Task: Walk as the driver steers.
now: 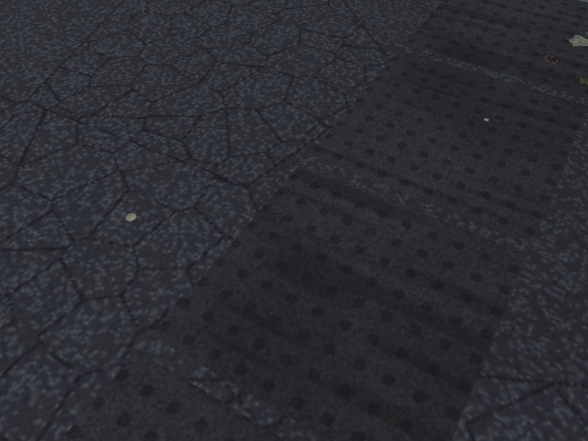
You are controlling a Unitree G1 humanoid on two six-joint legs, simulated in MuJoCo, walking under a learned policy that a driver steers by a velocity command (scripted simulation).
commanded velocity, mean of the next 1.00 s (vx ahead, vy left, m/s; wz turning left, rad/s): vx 0.21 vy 0.00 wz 0.42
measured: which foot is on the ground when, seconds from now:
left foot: up 0.00-0.24, down 0.26-0.78, up 0.80-1.00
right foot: down 0.00-0.28, up 0.30-0.76, down 0.78-1.00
